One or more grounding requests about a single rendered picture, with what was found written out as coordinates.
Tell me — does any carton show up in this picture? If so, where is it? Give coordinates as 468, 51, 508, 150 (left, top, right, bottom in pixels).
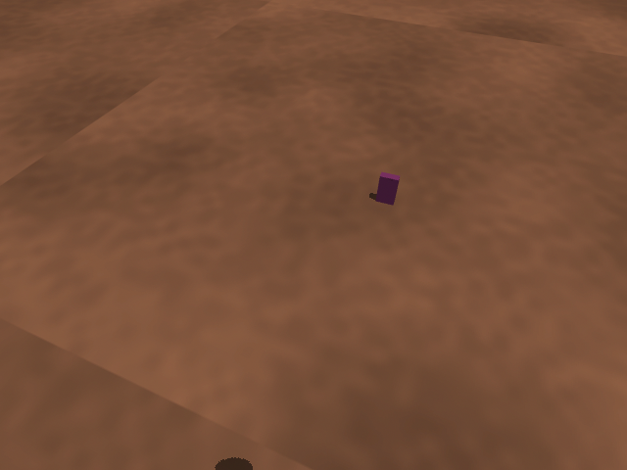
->
376, 172, 400, 206

